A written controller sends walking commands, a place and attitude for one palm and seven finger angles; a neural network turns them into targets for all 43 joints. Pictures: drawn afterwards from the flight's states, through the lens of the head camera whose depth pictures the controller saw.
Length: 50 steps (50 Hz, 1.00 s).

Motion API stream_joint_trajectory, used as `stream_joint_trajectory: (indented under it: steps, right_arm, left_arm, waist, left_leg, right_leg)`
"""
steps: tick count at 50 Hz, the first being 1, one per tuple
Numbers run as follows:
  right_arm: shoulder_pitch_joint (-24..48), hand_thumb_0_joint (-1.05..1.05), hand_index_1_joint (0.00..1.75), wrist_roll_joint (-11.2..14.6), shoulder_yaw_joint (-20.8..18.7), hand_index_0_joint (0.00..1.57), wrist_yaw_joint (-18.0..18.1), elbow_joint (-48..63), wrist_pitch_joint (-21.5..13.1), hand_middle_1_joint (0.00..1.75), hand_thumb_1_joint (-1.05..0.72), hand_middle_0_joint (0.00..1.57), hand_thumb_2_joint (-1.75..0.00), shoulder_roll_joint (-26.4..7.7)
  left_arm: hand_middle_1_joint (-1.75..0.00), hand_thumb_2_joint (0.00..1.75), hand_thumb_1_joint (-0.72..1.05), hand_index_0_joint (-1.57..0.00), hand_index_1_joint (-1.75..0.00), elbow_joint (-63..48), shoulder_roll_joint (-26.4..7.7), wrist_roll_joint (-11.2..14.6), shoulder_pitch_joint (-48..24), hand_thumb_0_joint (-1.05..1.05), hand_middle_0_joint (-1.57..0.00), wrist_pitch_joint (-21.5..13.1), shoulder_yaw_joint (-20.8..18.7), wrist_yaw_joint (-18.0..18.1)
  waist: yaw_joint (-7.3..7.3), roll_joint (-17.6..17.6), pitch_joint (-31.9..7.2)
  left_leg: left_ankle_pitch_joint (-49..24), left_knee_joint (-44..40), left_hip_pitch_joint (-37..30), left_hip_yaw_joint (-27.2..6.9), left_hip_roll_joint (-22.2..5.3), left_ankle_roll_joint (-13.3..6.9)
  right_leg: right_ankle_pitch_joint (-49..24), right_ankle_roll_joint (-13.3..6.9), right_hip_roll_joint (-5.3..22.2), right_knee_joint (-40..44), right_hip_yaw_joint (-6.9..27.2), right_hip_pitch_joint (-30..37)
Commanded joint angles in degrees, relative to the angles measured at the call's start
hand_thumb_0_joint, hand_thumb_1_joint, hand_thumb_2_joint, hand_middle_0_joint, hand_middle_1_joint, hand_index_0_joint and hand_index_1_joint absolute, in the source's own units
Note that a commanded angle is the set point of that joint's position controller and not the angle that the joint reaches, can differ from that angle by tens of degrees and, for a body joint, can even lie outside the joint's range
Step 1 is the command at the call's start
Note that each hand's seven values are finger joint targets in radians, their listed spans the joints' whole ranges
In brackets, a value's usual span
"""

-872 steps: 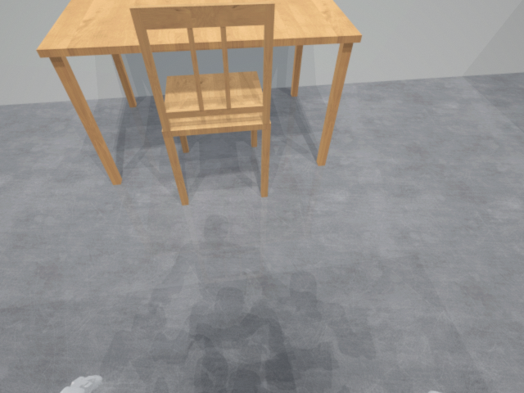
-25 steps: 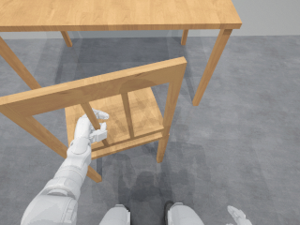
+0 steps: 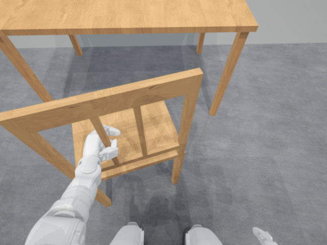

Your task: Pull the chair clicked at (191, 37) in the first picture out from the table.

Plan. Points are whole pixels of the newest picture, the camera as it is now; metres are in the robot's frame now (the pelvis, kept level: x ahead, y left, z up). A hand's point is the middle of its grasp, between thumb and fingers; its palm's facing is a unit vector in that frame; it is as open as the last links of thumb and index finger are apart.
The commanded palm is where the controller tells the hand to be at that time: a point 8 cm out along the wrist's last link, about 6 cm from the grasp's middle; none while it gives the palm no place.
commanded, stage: step backward, pulling the chair out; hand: left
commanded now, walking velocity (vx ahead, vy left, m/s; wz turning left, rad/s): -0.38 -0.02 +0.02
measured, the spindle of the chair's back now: (107, 143) +0.39 +0.17 -0.06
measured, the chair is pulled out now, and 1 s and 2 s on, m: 0.37 0.48 0.58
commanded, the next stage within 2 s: stop walking, hand still on the chair in 1.18 s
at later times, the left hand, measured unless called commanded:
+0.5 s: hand (112, 163) +0.32 +0.14 -0.06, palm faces +0.02 -0.98 -0.20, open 5.0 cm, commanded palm +0.31 +0.19 -0.04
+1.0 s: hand (108, 190) +0.25 +0.14 -0.05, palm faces +0.01 -0.98 -0.18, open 4.9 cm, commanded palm +0.24 +0.19 -0.04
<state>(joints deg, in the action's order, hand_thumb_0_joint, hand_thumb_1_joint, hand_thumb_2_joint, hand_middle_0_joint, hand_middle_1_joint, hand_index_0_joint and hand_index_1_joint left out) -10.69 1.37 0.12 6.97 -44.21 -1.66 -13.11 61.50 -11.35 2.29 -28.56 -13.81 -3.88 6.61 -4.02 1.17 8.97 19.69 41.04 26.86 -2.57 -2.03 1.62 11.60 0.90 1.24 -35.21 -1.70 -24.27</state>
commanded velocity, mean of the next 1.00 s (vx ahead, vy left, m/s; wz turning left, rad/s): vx -0.35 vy -0.02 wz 0.05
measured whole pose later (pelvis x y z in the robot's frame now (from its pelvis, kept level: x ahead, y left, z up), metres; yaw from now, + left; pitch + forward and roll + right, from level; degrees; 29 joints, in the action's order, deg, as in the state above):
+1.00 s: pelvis -0.12 +0.01 +0.01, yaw -2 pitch +1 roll -1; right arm -11.3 0.9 -0.2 6.8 -41.2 1.2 -14.6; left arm 56.2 -12.1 2.1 -27.3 -9.9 -2.4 5.7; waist -2.4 -0.7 8.8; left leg 13.9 35.1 22.5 -2.4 -1.0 0.6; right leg 19.4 0.9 2.6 -37.2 -1.1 -21.5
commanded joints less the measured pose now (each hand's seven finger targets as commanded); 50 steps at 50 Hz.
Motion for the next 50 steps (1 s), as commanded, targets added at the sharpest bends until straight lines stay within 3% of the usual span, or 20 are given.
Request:
stream_joint_trajectory:
  steps: [1,5,8,10,13,17,20,23,26,30,32,34,35,37,40,42,44,47,48,50]
  right_arm:
    - [-2.34,0.0,0.3,-0.45,-2.39,0.2,1.81,4.59,-1.95,0.3,-0.9,0.2,-0.9,-9.41]
    - [-0.71,0.0,0.3,-0.88,-2.48,0.2,0.86,7.12,-0.99,0.3,-0.9,0.2,-0.9,-8.9]
    - [-4.33,0.0,0.3,-1.07,-3.21,0.2,0.19,5.9,-1.71,0.3,-0.9,0.2,-0.9,-8.91]
    - [-3.67,0.0,0.3,-1.18,-3.23,0.2,-0.44,5.78,-1.88,0.3,-0.9,0.2,-0.9,-8.75]
    - [-3.97,0.0,0.3,-0.54,-4.09,0.2,-0.16,6.31,-1.47,0.3,-0.9,0.2,-0.9,-9.53]
    - [-0.89,0.0,0.3,-0.06,-3.2,0.2,0.75,7.57,-0.93,0.3,-0.9,0.2,-0.9,-7.78]
    - [-0.28,0.0,0.3,-0.58,-1.9,0.2,1.14,6.81,-0.73,0.3,-0.9,0.2,-0.9,-8.05]
    - [-0.55,0.0,0.3,-0.33,-2.31,0.2,1.88,6.69,-0.51,0.3,-0.9,0.2,-0.9,-10.39]
    - [0.24,0.0,0.3,-0.98,-2.34,0.2,0.5,8.45,0.17,0.3,-0.9,0.2,-0.9,-9.12]
    - [-4.76,0.0,0.3,-1.29,-3.38,0.2,-0.7,5.65,-1.2,0.3,-0.9,0.2,-0.9,-9.2]
    - [-4.54,0.0,0.3,-1.34,-3.48,0.2,-1.2,5.26,-1.65,0.3,-0.9,0.2,-0.9,-9.24]
    - [-3.3,0.0,0.3,-1.14,-3.07,0.2,-1.45,5.53,-1.47,0.3,-0.9,0.2,-0.9,-8.95]
    - [-4.06,0.0,0.3,-0.63,-3.87,0.2,-0.91,5.93,-1.18,0.3,-0.9,0.2,-0.9,-9.55]
    - [-2.24,0.0,0.3,-0.08,-3.66,0.2,0.11,7.43,-0.78,0.3,-0.9,0.2,-0.9,-8.48]
    - [1.35,0.0,0.3,-0.27,-2.35,0.2,1.02,8.37,-0.01,0.3,-0.9,0.2,-0.9,-7.89]
    - [0.68,0.0,0.3,-0.51,-1.75,0.2,1.29,7.8,-0.17,0.3,-0.9,0.2,-0.9,-8.44]
    - [-0.36,0.0,0.3,-0.45,-1.73,0.2,1.73,7.76,0.11,0.3,-0.9,0.2,-0.9,-9.48]
    - [0.45,0.0,0.3,-0.91,-1.78,0.2,0.43,9.38,1.22,0.3,-0.9,0.2,-0.9,-8.82]
    - [0.25,0.0,0.3,-1.12,-1.9,0.2,0.01,9.05,1.23,0.3,-0.9,0.2,-0.9,-8.48]
    - [-3.19,0.0,0.3,-0.94,-2.47,0.2,-0.68,8.08,0.57,0.3,-0.9,0.2,-0.9,-8.92]
  left_arm:
    - [-1.45,0.9,0.9,-0.5,-1.45,-10.58,-11.1,-1.64,-16.04,0.0,-0.5,-2.73,-0.47,0.14]
    - [-1.45,0.9,0.9,-0.5,-1.45,-13.92,-7.19,-1.54,-19.07,0.0,-0.5,-3.66,2.38,-0.76]
    - [-1.45,0.9,0.9,-0.5,-1.45,-13.6,-8.43,-1.59,-16.85,0.0,-0.5,-3.81,0.92,-1.11]
    - [-1.45,0.9,0.9,-0.5,-1.45,-14.38,-7.62,-2.49,-18.24,0.0,-0.5,-4.1,2.02,-1.45]
    - [-1.45,0.9,0.9,-0.5,-1.45,-14.48,-12.16,-2.23,-15.68,0.0,-0.5,-4.07,-1.09,-1.01]
    - [-1.45,0.9,0.9,-0.5,-1.45,-15.38,-14.73,-1.78,-13.78,0.0,-0.5,-3.75,-2.06,-0.18]
    - [-1.45,0.9,0.9,-0.5,-1.45,-15.02,-13.33,-1.71,-12.79,0.0,-0.5,-2.02,-1.98,-0.07]
    - [-1.45,0.9,0.9,-0.5,-1.45,-15.5,-11.93,-1.04,-13.31,0.0,-0.5,-1.13,-0.97,-0.21]
    - [-1.45,0.9,0.9,-0.5,-1.45,-18.84,-6.45,-1.02,-17.51,0.0,-0.5,-2.14,3.11,-1.41]
    - [-1.45,0.9,0.9,-0.5,-1.45,-16.97,-6.71,-1.71,-17.2,0.0,-0.5,-2.85,2.52,-1.43]
    - [-1.45,0.9,0.9,-0.5,-1.45,-16.72,-7.83,-2.63,-17.63,0.0,-0.5,-3.6,1.86,-1.53]
    - [-1.45,0.9,0.9,-0.5,-1.45,-14.73,-9.53,-3.15,-16.14,0.0,-0.5,-3.57,0.8,-1.82]
    - [-1.45,0.9,0.9,-0.5,-1.45,-15.58,-12.01,-2.67,-16.36,0.0,-0.5,-3.7,-1.2,-1.39]
    - [-1.45,0.9,0.9,-0.5,-1.45,-16.29,-14.34,-2.24,-15.81,0.0,-0.5,-3.98,-2.29,-0.87]
    - [-1.45,0.9,0.9,-0.5,-1.45,-15.17,-15.63,-1.76,-12.84,0.0,-0.5,-2.44,-3.07,-0.43]
    - [-1.45,0.9,0.9,-0.5,-1.45,-14.0,-13.25,-1.48,-10.76,0.0,-0.5,-1.05,-2.81,-0.41]
    - [-1.45,0.9,0.9,-0.5,-1.45,-14.35,-11.94,-0.8,-10.4,0.0,-0.5,-0.13,-2.14,-0.48]
    - [-1.45,0.9,0.9,-0.5,-1.45,-18.11,-6.86,-0.6,-15.16,0.0,-0.5,-0.6,1.84,-1.81]
    - [-1.45,0.9,0.9,-0.5,-1.45,-18.15,-7.48,-0.79,-15.46,0.0,-0.5,-0.29,1.65,-1.83]
    - [-1.45,0.9,0.9,-0.5,-1.45,-16.14,-6.74,-0.61,-14.29,0.0,-0.5,-0.1,1.71,-1.55]
  waist:
    - [1.91,-7.63,-23.7]
    - [2.83,13.74,-23.54]
    - [2.18,7.23,-27.82]
    - [1.8,9.31,-27.46]
    - [1.61,5.37,-29.11]
    - [1.77,-4.57,-28.34]
    - [2.17,-8.34,-25.55]
    - [2.01,-5.67,-22.31]
    - [2.54,14.38,-23.72]
    - [1.87,11.36,-27.88]
    - [1.61,12.47,-28.71]
    - [1.85,10.66,-27.24]
    - [1.17,4.62,-30.07]
    - [0.82,-1.65,-31.55]
    - [2.38,-5.15,-26.65]
    - [2.58,-9.31,-24.8]
    - [2.49,-6.79,-24.62]
    - [2.94,12.23,-26.06]
    - [3.13,15.46,-24.73]
    - [3.33,13.34,-25.49]
  left_leg:
    - [-12.32,-10.5,-10.25,-4.86,-4.33,-1.75]
    - [-18.05,-19.38,-5.74,-14.64,-15.82,-8.5]
    - [-38.37,-11.0,-16.23,-12.59,-15.75,-8.81]
    - [-39.7,-9.08,-15.0,-10.07,-14.35,-6.81]
    - [-29.16,-7.16,-10.73,-6.83,-11.05,-3.94]
    - [1.14,4.97,-8.9,-0.44,-0.92,0.56]
    - [4.26,4.47,-7.16,-3.63,-0.5,0.24]
    - [-16.75,-14.4,-9.92,-7.81,-6.42,-2.68]
    - [-22.19,-19.9,-8.2,-16.01,-16.52,-8.89]
    - [-51.74,-9.54,-24.7,-13.61,-16.42,-9.44]
    - [-54.49,-6.89,-26.56,-11.07,-15.21,-7.79]
    - [-46.48,-5.69,-19.51,-8.83,-12.93,-5.46]
    - [-41.23,-5.43,-17.64,-5.88,-10.83,-3.5]
    - [-24.29,-1.24,-12.02,-1.32,-5.64,-0.55]
    - [3.52,6.91,-6.61,-2.65,-0.7,0.57]
    - [2.24,1.81,-7.19,-3.98,-1.31,0.17]
    - [-15.29,-12.44,-10.62,-5.34,-4.98,-1.41]
    - [-34.73,-16.43,-14.48,-14.86,-14.4,-7.89]
    - [-32.78,-17.31,-13.77,-15.47,-15.66,-9.21]
    - [-39.06,-12.9,-19.37,-15.17,-15.62,-9.85]
  right_leg:
    - [-9.56,-3.11,10.68,7.95,6.56,10.4]
    - [8.48,-1.35,1.65,-7.58,2.19,10.76]
    - [1.47,-1.14,1.24,-1.26,2.86,10.62]
    - [-5.93,-1.67,2.87,1.56,3.77,12.85]
    - [-15.6,-2.55,4.83,3.52,5.93,17.41]
    - [-14.21,-7.68,18.1,12.91,15.75,12.02]
    - [-15.87,-7.92,18.04,11.34,11.38,12.34]
    - [-13.23,-2.62,9.17,5.11,4.19,12.96]
    - [10.63,-1.15,1.49,-8.94,1.96,10.53]
    - [7.51,-1.37,1.13,0.84,2.53,6.9]
    - [-0.65,-1.72,1.85,6.64,2.69,9.46]
    - [-12.83,-2.03,3.94,8.17,3.44,14.49]
    - [-21.8,-2.21,4.86,7.56,4.0,18.41]
    - [-33.31,-4.78,12.02,6.86,9.4,22.18]
    - [-25.72,-8.27,19.37,10.76,12.14,15.74]
    - [-25.58,-7.65,17.91,9.12,9.28,16.5]
    - [-22.77,-3.66,11.71,3.83,4.25,17.79]
    - [2.95,-0.43,2.44,-5.59,1.59,12.01]
    - [13.35,-0.79,1.94,-7.22,1.79,10.03]
    - [12.22,-1.36,1.46,-1.8,2.22,8.05]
